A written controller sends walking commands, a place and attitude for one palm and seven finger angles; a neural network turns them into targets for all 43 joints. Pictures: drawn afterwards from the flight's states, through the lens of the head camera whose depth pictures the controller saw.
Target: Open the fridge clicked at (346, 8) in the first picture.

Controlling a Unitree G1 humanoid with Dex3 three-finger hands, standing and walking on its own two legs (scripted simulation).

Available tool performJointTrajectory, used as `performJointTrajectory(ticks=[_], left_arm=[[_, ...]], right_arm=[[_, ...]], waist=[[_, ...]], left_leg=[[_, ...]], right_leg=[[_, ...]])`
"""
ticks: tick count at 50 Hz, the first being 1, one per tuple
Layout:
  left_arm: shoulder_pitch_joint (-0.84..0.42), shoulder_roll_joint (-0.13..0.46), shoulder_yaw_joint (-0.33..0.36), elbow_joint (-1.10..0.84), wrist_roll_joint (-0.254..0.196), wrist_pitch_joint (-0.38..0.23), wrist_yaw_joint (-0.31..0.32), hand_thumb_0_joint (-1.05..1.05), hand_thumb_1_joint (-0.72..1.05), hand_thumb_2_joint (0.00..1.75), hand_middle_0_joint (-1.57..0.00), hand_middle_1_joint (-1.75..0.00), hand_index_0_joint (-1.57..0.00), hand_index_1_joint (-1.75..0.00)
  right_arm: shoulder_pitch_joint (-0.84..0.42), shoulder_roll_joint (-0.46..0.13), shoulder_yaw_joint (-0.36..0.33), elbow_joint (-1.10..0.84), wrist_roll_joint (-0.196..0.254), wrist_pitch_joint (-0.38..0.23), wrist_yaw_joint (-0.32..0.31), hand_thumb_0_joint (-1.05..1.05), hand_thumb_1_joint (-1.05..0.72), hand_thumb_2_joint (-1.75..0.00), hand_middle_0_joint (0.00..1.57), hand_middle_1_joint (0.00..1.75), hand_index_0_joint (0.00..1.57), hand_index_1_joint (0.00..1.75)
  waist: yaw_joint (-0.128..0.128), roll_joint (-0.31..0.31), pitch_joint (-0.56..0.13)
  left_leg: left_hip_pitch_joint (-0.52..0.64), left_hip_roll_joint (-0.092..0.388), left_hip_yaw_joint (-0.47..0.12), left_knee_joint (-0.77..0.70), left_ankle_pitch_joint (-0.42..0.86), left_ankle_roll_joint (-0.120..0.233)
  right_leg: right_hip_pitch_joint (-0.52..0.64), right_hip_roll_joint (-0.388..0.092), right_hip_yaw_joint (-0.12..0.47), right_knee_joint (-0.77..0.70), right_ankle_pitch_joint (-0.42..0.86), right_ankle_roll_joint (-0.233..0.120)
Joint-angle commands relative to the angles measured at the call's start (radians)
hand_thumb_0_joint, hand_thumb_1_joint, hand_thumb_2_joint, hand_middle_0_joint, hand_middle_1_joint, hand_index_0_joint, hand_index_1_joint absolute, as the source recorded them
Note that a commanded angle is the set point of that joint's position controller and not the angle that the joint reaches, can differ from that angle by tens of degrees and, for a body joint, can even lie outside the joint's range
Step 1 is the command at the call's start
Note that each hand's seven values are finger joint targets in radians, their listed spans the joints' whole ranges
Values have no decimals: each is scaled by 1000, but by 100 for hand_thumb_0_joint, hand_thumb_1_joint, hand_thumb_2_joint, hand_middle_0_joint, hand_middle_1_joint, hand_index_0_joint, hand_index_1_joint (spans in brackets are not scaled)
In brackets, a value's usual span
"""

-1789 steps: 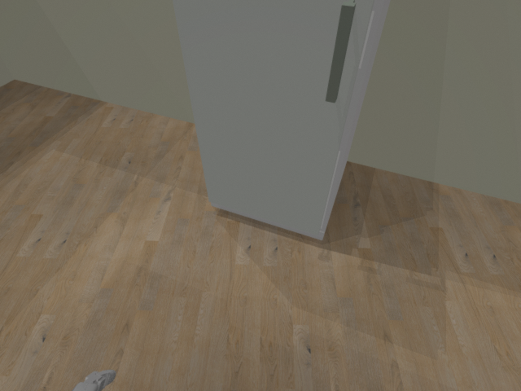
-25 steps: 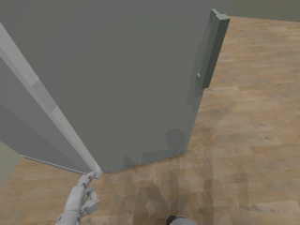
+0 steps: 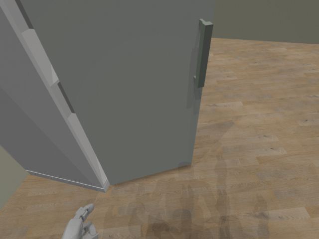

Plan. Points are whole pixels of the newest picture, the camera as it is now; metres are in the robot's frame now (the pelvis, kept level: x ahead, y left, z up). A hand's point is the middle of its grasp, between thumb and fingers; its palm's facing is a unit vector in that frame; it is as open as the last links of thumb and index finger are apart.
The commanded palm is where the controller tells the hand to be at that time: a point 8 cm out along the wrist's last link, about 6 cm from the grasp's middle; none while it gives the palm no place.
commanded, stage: stop stepping back and stand still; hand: right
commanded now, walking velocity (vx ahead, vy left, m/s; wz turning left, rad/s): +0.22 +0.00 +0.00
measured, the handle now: (200, 55) +0.69 -0.12 +0.14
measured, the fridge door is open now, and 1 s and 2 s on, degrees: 61 61 61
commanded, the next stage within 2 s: let the arm hang, fingers relaxed in 1.14 s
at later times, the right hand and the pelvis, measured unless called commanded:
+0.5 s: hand out of the picture +0.17 -0.30 +0.18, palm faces +0.52 +0.75 -0.42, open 7.4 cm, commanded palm +0.11 -0.32 +0.18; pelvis -0.02 -0.01 +0.00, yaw -2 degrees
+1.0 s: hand out of the picture +0.23 -0.31 +0.16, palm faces +0.44 +0.76 -0.47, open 7.4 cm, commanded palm +0.17 -0.33 +0.18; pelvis +0.04 -0.03 +0.01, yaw -2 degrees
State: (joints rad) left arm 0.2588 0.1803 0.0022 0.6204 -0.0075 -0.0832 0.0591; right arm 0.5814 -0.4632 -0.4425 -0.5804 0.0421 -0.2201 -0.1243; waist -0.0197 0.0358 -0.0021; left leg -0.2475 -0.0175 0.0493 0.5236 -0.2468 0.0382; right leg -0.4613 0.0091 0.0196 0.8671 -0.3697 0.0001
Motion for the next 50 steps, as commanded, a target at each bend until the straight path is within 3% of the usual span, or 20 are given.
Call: performJointTrajectory(ticks=[1,4,6,7,8,9,13,16,17,19,21,24,26,28,29,31,34,39,45,50], left_arm=[[-146,140,40,-138,4,-38,37,0,90,90,-20,-30,-20,-30],[-108,149,33,-118,4,-55,49,0,90,90,-20,-30,-20,-30],[-98,188,44,-153,2,-87,47,0,90,90,-20,-30,-20,-30],[-100,159,38,-157,12,-104,38,0,90,90,-20,-30,-20,-30],[-101,148,46,-144,9,-120,25,0,90,90,-20,-30,-20,-30],[-100,138,38,-137,12,-122,10,0,90,90,-20,-30,-20,-30],[-117,130,26,-116,16,-128,-14,0,90,90,-20,-30,-20,-30],[-98,142,37,-128,19,-96,0,0,90,90,-20,-30,-20,-30],[-103,144,44,-134,16,-83,6,0,90,90,-20,-30,-20,-30],[-104,149,66,-137,4,-56,11,0,90,90,-20,-30,-20,-30],[-109,142,57,-116,5,-67,9,0,90,90,-20,-30,-20,-30],[-99,122,41,-107,2,-54,14,0,90,90,-20,-30,-20,-30],[-135,132,36,-112,6,-66,30,0,90,90,-20,-30,-20,-30],[-134,163,41,-140,8,-89,28,0,90,90,-20,-30,-20,-30],[-133,136,38,-144,10,-104,24,0,90,90,-20,-30,-20,-30],[-127,136,41,-128,16,-123,18,0,90,90,-20,-30,-20,-30],[-115,128,25,-119,9,-120,3,0,90,90,-20,-30,-20,-30],[-95,134,54,-121,-3,-94,-1,0,90,90,-20,-30,-20,-30],[-132,147,43,-138,-10,-59,19,0,90,90,-20,-30,-20,-30],[-140,145,38,-162,-11,-44,20,0,90,90,-20,-30,-20,-30]], right_arm=[[-258,-111,-42,22,9,3,-33,0,-90,-90,20,30,20,30],[-290,-77,3,31,-7,-5,-47,0,-90,-90,20,30,20,30],[-367,-96,14,-131,-11,-43,-55,0,-90,-90,20,30,20,30],[-375,-143,-25,-192,-30,-60,-59,0,-90,-90,20,30,20,30],[-320,-159,-54,-167,-28,-66,-49,0,-90,-90,20,30,20,30],[-249,-139,-41,-188,-17,-56,-42,0,-90,-90,20,30,20,30],[-86,-145,-84,-235,-25,-58,-52,0,-90,-90,20,30,20,30],[-31,-147,-113,-89,-29,-42,-55,0,-90,-90,20,30,20,30],[-65,-131,-102,-55,-29,-41,-52,0,-90,-90,20,30,20,30],[-139,-154,-111,16,-17,-33,-40,0,-90,-90,20,30,20,30],[-254,-140,-96,23,-5,-53,-42,0,-90,-90,20,30,20,30],[-181,-85,-46,27,-6,-37,-37,0,-90,-90,20,30,20,30],[-208,-70,-11,-33,0,-48,-30,0,-90,-90,20,30,20,30],[-264,-104,-28,-183,-7,-81,-39,0,-90,-90,20,30,20,30],[-267,-141,-54,-214,-17,-90,-45,0,-90,-90,20,30,20,30],[-211,-192,-121,-229,-22,-86,-45,0,-90,-90,20,30,20,30],[-117,-157,-114,-220,-32,-87,-51,0,-90,-90,20,30,20,30],[-63,-135,-133,-65,4,-77,-46,0,-90,-90,20,30,20,30],[-87,-115,-89,-20,4,-58,-41,0,-90,-90,20,30,20,30],[-83,-122,-74,-104,-1,-55,-39,0,-90,-90,20,30,20,30]], waist=[[53,156,44],[52,-43,30],[52,-429,37],[40,-351,32],[25,-186,-3],[33,-233,-1],[11,-340,22],[10,-260,-15],[10,-162,-16],[29,206,5],[35,160,-21],[45,143,7],[57,-32,11],[30,-333,4],[21,-260,3],[11,-280,4],[6,-273,-17],[36,47,-85],[27,-43,-144],[21,-76,-160]], left_leg=[[-352,271,-207,-294,-506,104],[-254,157,-110,-84,-463,58],[-378,-21,7,380,-294,-30],[-353,-24,-73,548,-243,-30],[-343,-4,-84,593,-175,-39],[-337,28,-99,566,-174,-38],[-33,22,-9,212,-141,-27],[237,-25,47,-30,-181,-13],[279,4,-4,-97,-205,8],[152,303,-522,-340,-394,157],[147,375,-497,-305,-32,208],[-159,257,-239,-226,-303,121],[-191,153,-102,-82,-288,55],[-241,10,-30,206,-224,-33],[-202,10,-71,281,-208,-36],[-78,37,-76,197,-193,-38],[106,27,-39,-87,-12,-36],[100,209,-324,-210,107,65],[126,92,-116,-62,394,-23],[158,85,-90,-46,452,-20]], right_leg=[[188,-58,5,58,-68,-25],[272,-15,-63,-388,-87,-53],[336,-281,434,-673,-248,-160],[241,-337,511,-708,-203,-231],[254,-322,438,-693,-124,-240],[212,-308,473,-699,-189,-221],[32,-226,198,-679,-238,-142],[-90,-153,91,-560,-317,-86],[-134,-114,56,-439,-293,-72],[-193,16,-46,59,-144,-33],[-169,-26,-3,200,-105,-20],[198,-73,-13,-195,-22,-42],[332,-28,-60,-403,52,-32],[324,-278,397,-652,-71,-129],[280,-311,414,-684,-40,-176],[158,-268,329,-692,-160,-153],[133,-177,131,-528,91,-101],[153,-44,0,-299,99,-21],[322,-122,42,-431,514,-45],[323,-122,41,-405,637,-36]])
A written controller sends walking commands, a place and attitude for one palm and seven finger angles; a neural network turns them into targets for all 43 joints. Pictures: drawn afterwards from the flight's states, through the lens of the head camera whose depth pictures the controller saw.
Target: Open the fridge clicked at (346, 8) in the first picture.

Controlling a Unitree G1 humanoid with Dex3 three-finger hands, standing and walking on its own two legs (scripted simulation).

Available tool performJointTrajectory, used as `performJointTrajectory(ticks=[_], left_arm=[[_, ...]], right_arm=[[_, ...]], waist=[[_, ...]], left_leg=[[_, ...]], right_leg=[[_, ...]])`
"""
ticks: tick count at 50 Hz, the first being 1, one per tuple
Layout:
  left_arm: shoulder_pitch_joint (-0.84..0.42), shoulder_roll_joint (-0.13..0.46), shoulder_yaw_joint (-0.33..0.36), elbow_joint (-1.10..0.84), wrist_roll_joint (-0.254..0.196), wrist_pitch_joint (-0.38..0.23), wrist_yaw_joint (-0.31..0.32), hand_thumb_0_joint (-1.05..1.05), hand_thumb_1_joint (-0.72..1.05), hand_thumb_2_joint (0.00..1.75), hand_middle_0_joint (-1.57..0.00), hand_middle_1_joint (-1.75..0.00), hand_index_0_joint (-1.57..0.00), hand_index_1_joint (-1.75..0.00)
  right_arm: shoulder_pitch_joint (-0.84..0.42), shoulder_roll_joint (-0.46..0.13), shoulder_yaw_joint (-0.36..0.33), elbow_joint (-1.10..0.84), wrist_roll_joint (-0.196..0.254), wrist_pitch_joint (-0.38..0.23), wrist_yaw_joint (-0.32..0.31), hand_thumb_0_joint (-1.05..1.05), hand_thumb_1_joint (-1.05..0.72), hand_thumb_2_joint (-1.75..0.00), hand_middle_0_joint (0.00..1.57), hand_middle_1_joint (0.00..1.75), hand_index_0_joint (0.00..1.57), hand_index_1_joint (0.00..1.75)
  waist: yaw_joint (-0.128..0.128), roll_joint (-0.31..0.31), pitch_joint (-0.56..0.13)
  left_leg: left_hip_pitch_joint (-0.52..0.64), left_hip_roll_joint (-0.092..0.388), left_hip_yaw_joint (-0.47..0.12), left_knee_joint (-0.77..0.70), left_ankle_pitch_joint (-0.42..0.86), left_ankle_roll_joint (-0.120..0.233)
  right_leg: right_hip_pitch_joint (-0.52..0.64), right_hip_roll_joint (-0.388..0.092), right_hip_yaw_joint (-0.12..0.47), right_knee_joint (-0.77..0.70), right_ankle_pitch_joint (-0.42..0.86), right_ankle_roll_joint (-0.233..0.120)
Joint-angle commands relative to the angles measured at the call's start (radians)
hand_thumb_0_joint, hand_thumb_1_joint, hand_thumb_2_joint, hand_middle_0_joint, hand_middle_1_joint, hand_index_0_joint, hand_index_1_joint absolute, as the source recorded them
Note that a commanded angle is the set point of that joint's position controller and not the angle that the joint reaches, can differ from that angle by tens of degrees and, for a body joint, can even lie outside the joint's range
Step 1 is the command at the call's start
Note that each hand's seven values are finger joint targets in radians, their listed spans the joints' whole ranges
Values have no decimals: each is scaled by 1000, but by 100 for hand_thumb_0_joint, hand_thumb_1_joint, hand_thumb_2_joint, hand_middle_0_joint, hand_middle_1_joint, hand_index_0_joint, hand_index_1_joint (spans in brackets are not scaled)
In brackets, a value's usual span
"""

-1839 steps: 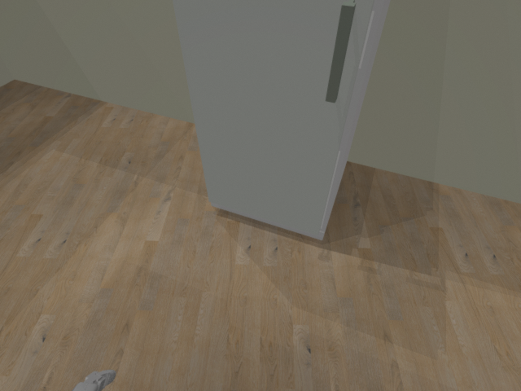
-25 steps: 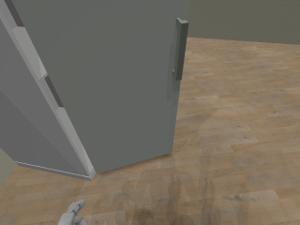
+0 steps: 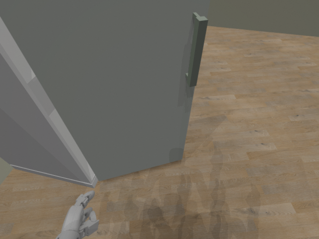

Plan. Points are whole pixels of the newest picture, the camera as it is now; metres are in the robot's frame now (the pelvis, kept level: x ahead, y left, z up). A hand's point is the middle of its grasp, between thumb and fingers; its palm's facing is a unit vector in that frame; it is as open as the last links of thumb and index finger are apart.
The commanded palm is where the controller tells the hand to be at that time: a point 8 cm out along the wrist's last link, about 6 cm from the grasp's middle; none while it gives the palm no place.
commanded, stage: stop stepping back and stand still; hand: right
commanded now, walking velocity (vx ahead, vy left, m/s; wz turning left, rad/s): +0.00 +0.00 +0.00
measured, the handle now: (193, 52) +0.66 -0.07 +0.13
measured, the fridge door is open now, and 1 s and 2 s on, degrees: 61 61 61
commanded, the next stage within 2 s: let the arm hang, fingers relaxed in 0.14 s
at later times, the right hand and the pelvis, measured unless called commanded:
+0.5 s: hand out of the picture +0.08 -0.21 -0.15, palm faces -0.01 +0.97 -0.23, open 7.4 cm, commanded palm none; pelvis -0.02 -0.02 -0.01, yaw -2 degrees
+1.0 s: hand out of the picture -0.04 -0.21 -0.17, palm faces +0.02 +0.97 -0.24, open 7.4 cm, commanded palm none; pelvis -0.02 -0.02 +0.00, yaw -1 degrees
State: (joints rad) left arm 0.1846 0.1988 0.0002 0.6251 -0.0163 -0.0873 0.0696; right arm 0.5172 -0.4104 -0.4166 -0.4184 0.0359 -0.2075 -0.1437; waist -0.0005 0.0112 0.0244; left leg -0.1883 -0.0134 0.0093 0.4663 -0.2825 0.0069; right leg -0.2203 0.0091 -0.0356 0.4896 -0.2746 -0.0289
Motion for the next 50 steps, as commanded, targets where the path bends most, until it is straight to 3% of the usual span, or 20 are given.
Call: performJointTrajectory(ticks=[1,6,11,12,13,15,18,19,20,22,25,30,35,37,43,50], left_arm=[[-72,127,40,-172,-3,-39,10,0,90,90,-20,-30,-20,-30],[-64,118,38,-179,1,-31,6,0,90,90,-20,-30,-20,-30],[-59,116,38,-174,-4,-19,10,0,90,90,-20,-30,-20,-30],[-121,303,79,-22,-26,-71,-79,0,90,90,-20,-30,-20,-30],[-37,256,92,5,-6,-25,-83,0,90,90,-20,-30,-20,-30],[-21,236,74,12,11,10,-81,0,90,90,-20,-30,-20,-30],[-29,234,52,10,32,37,-76,0,90,90,-20,-30,-20,-30],[-24,237,53,22,36,43,-74,0,90,90,-20,-30,-20,-30],[-15,239,52,32,39,50,-71,0,90,90,-20,-30,-20,-30],[0,204,37,69,47,62,-68,0,90,90,-20,-30,-20,-30],[3,187,20,136,47,65,-64,0,90,90,-20,-30,-20,-30],[63,139,17,230,42,74,-48,0,90,90,-20,-30,-20,-30],[129,127,22,293,34,81,-38,0,90,90,-20,-30,-20,-30],[151,122,23,314,30,79,-36,0,90,90,-20,-30,-20,-30],[180,96,20,371,29,79,-34,0,90,90,-20,-30,-20,-30],[189,71,17,418,31,78,-35,0,90,90,-20,-30,-20,-30]], right_arm=[[-15,-206,-124,-301,5,-71,-23,0,-90,-90,20,30,20,30],[64,-238,-179,-356,13,-83,-31,0,-90,-90,20,30,20,30],[81,-191,-165,-244,27,-73,-27,0,-90,-90,20,30,20,30],[-57,-22,308,449,-59,91,119,0,-90,-90,20,30,20,30],[-62,-4,288,502,-68,167,140,0,-90,-90,20,30,20,30],[-96,23,302,559,-72,191,149,0,-90,-90,20,30,20,30],[-198,-2,323,700,-75,195,151,0,-90,-90,20,30,20,30],[-230,-8,327,761,-73,195,148,0,-90,-90,20,30,20,30],[-258,-12,333,817,-71,198,145,0,-90,-90,20,30,20,30],[-273,10,356,927,-65,209,139,0,-90,-90,20,30,20,30],[-259,30,375,1081,-56,214,132,0,-90,-90,20,30,20,30],[-201,76,377,1279,-50,210,127,0,-90,-90,20,30,20,30],[-194,100,395,1393,-48,206,128,0,-90,-90,20,30,20,30],[-187,107,400,1426,-48,202,125,0,-90,-90,20,30,20,30],[-172,131,407,1493,-47,200,118,0,-90,-90,20,30,20,30],[-175,149,407,1522,-48,199,111,0,-90,-90,20,30,20,30]], waist=[[0,-70,-196],[-2,-160,-199],[8,-103,-159],[48,-61,-54],[40,-37,-134],[23,-29,-99],[14,192,-68],[19,235,-64],[24,239,-60],[20,148,-61],[-2,-66,-56],[-6,-248,-61],[3,-152,-25],[5,-76,-27],[7,0,30],[8,30,64]], left_leg=[[112,89,-52,18,511,16],[110,79,-47,23,460,23],[108,87,-77,-25,407,24],[-59,175,-20,101,510,36],[-104,174,-77,66,362,44],[-161,143,-51,51,7,31],[-120,136,-73,10,2,40],[-131,148,-90,-7,15,53],[-133,152,-101,-14,30,62],[-102,139,-97,-3,66,53],[-26,99,-76,-3,52,25],[30,89,-54,-60,24,35],[28,84,-41,-95,40,33],[25,90,-42,-103,59,32],[-11,95,-55,-119,57,29],[-33,97,-61,-119,59,24]], right_leg=[[78,-117,96,-23,555,-4],[64,-118,97,-33,544,6],[1,-110,97,-48,369,5],[-59,-104,60,122,402,9],[-22,-120,78,104,295,16],[-114,-136,132,48,28,-21],[-157,-105,167,38,75,-41],[-126,-93,161,51,103,-39],[-101,-84,161,48,129,-39],[-81,-82,157,10,177,-36],[-85,-94,168,-84,165,-38],[-76,-95,164,-149,12,-32],[-60,-109,178,-182,-24,-35],[-31,-117,174,-177,24,-37],[-12,-113,156,-195,34,-35],[-5,-108,139,-203,46,-33]])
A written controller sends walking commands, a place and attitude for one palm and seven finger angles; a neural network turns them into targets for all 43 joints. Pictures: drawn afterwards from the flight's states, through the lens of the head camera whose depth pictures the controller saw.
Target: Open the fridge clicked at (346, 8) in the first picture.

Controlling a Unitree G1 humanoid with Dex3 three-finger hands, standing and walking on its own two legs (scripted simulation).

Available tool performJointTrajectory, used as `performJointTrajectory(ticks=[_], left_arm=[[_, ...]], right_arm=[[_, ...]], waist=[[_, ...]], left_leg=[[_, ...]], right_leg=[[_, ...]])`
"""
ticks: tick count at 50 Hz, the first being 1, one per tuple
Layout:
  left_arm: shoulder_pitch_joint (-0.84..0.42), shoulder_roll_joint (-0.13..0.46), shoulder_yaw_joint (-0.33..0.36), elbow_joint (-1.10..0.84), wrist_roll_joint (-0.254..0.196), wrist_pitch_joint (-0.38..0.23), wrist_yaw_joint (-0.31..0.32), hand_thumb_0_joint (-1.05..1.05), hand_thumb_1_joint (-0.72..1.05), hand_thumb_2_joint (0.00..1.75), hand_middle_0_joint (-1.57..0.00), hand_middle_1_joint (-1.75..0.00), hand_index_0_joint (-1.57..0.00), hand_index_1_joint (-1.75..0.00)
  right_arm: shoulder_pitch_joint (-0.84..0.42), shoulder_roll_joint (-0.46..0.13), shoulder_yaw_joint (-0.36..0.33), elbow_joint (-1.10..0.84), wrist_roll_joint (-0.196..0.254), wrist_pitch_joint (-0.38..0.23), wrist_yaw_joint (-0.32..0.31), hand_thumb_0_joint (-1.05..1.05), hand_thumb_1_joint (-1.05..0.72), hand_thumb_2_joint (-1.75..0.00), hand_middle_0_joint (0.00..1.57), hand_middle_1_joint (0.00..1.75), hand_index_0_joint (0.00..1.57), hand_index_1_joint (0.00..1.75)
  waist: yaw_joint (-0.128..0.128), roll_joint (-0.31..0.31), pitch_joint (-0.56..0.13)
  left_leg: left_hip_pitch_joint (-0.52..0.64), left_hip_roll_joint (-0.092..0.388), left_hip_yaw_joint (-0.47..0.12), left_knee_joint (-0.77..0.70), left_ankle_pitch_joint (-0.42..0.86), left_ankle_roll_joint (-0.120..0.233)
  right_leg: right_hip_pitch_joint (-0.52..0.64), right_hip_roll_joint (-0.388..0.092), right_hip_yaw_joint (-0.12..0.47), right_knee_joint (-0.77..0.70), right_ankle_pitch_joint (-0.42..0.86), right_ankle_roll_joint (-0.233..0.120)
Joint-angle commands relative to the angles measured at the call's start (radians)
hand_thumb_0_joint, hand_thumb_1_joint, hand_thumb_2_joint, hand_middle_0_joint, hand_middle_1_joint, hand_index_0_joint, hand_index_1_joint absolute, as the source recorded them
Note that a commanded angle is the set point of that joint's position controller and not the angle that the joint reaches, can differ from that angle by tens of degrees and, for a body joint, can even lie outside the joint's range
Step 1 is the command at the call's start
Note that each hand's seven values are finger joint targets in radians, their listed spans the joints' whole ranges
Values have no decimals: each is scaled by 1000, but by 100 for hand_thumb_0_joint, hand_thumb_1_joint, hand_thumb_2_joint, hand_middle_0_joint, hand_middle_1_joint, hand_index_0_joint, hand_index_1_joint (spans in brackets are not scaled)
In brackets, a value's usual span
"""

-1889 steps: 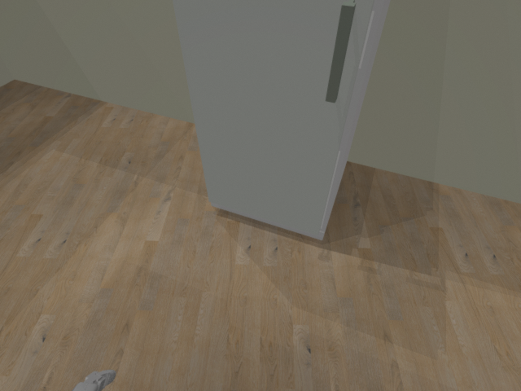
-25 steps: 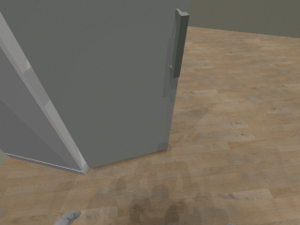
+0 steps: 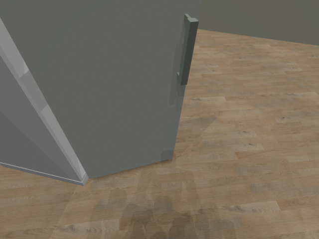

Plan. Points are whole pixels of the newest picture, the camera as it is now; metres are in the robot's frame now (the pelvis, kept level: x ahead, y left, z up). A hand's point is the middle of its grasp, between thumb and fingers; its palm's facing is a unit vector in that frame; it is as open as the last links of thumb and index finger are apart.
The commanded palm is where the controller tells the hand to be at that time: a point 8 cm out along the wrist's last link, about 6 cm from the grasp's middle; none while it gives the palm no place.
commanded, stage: let the arm hang, fingers relaxed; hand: right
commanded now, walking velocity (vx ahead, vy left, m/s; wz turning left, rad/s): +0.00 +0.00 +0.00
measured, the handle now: (184, 52) +0.68 -0.04 +0.13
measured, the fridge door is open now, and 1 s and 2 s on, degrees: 61 61 61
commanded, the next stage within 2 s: look to check the result in 0.34 s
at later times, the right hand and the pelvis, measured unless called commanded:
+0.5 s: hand out of the picture +0.01 -0.14 -0.18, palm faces +0.01 +0.98 -0.17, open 7.4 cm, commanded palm none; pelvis +0.01 +0.02 +0.00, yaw +0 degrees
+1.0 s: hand out of the picture +0.02 -0.14 -0.18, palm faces +0.02 +0.98 -0.17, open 7.4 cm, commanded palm none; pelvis +0.03 +0.03 +0.00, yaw +1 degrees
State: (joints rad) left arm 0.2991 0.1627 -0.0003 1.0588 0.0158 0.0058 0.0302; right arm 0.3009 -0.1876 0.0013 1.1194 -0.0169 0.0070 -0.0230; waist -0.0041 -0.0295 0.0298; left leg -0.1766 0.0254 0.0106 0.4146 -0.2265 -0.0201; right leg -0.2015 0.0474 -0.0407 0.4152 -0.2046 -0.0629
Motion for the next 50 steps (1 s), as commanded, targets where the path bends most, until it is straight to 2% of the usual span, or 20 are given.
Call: performJointTrajectory(ticks=[1,6,7,12,16,21,25,27,29,32,34,42,50], left_arm=[[75,102,17,-11,-3,-15,3,0,90,90,-20,-30,-20,-30],[73,83,14,7,-2,-19,5,0,90,90,-20,-30,-20,-30],[70,78,12,11,-1,-20,5,0,90,90,-20,-30,-20,-30],[68,66,12,20,-1,-20,9,0,90,90,-20,-30,-20,-30],[71,66,14,24,-3,-21,11,0,90,90,-20,-30,-20,-30],[80,63,14,32,-4,-19,12,0,90,90,-20,-30,-20,-30],[81,58,13,37,-3,-18,13,0,90,90,-20,-30,-20,-30],[81,54,14,37,-4,-19,13,0,90,90,-20,-30,-20,-30],[76,53,15,41,-4,-19,15,0,90,90,-20,-30,-20,-30],[79,51,15,42,-4,-19,15,0,90,90,-20,-30,-20,-30],[78,51,15,45,-4,-17,15,0,90,90,-20,-30,-20,-30],[77,53,15,46,-4,-20,18,0,90,90,-20,-30,-20,-30],[76,56,13,48,-3,-19,19,0,90,90,-20,-30,-20,-30]], right_arm=[[47,-80,-10,-16,4,-17,-11,0,-90,-90,20,30,20,30],[37,-70,-14,-12,5,-21,-13,0,-90,-90,20,30,20,30],[31,-64,-15,-12,7,-20,-13,0,-90,-90,20,30,20,30],[34,-56,-16,-3,9,-23,-13,0,-90,-90,20,30,20,30],[36,-56,-17,-2,9,-27,-14,0,-90,-90,20,30,20,30],[36,-51,-17,2,9,-27,-16,0,-90,-90,20,30,20,30],[35,-40,-16,8,11,-27,-17,0,-90,-90,20,30,20,30],[44,-39,-17,9,10,-30,-18,0,-90,-90,20,30,20,30],[48,-35,-16,12,11,-30,-18,0,-90,-90,20,30,20,30],[52,-38,-18,12,10,-33,-20,0,-90,-90,20,30,20,30],[53,-34,-16,14,11,-32,-20,0,-90,-90,20,30,20,30],[57,-35,-18,15,11,-33,-21,0,-90,-90,20,30,20,30],[50,-32,-18,15,11,-31,-20,0,-90,-90,20,30,20,30]], waist=[[7,65,57],[7,35,47],[9,17,56],[8,-2,47],[7,8,15],[11,32,32],[14,23,37],[14,43,26],[14,25,28],[16,35,17],[16,40,35],[15,15,23],[14,23,50]], left_leg=[[-38,61,-65,-70,5,52],[-27,61,-70,-65,44,53],[-24,64,-69,-67,44,52],[-14,65,-75,-74,63,56],[3,67,-74,-75,107,57],[-3,64,-75,-82,98,58],[-3,65,-76,-87,86,58],[5,68,-76,-84,121,59],[0,68,-79,-88,125,59],[12,72,-80,-85,157,60],[3,69,-81,-91,140,60],[16,70,-80,-88,169,60],[8,63,-83,-90,151,60]], right_leg=[[-30,-143,137,-118,-11,1],[-9,-138,121,-105,60,7],[-16,-136,118,-108,58,9],[-7,-133,108,-98,76,13],[23,-136,102,-79,133,13],[25,-138,101,-79,129,15],[25,-136,100,-82,113,17],[34,-136,94,-73,141,17],[45,-136,93,-70,141,17],[49,-137,88,-65,156,19],[45,-137,89,-70,139,21],[60,-142,83,-66,170,21],[53,-145,87,-78,159,21]])
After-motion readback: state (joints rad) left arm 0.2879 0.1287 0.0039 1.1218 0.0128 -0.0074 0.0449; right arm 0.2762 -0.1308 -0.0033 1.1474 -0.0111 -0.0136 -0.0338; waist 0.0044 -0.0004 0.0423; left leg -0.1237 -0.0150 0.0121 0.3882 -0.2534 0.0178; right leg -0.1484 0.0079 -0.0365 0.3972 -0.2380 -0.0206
